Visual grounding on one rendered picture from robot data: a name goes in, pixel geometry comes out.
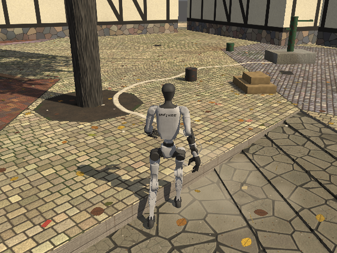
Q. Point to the right robot hand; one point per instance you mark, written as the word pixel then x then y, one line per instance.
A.
pixel 197 162

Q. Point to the robot left upper arm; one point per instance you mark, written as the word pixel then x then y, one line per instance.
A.
pixel 150 117

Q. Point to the left robot foot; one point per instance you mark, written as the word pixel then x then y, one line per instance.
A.
pixel 151 222

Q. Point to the right robot forearm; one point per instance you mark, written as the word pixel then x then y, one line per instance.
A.
pixel 192 144

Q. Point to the robot right upper arm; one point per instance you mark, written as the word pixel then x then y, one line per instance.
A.
pixel 186 120

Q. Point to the left robot hand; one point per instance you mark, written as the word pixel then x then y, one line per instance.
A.
pixel 155 134

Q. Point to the left robot forearm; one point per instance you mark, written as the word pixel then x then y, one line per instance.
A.
pixel 149 133

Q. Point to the robot left shin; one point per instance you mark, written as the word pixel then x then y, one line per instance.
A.
pixel 152 201

